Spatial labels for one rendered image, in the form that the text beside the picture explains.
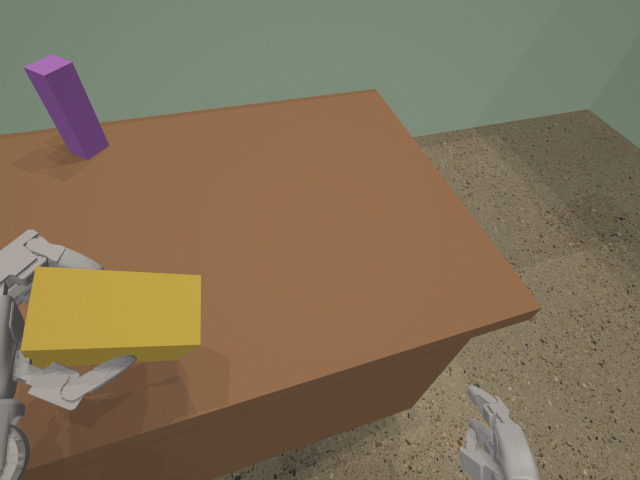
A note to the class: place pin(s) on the left robot hand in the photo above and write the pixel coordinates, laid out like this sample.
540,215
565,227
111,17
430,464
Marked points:
57,384

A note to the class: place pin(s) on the right robot hand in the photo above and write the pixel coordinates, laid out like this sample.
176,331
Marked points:
507,454

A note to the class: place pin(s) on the left robot forearm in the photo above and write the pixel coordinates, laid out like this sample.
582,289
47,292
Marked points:
14,445

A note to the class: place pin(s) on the table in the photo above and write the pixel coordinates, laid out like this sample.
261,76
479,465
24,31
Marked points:
340,275

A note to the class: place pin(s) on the sponge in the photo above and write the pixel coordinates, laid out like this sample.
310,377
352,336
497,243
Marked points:
86,316

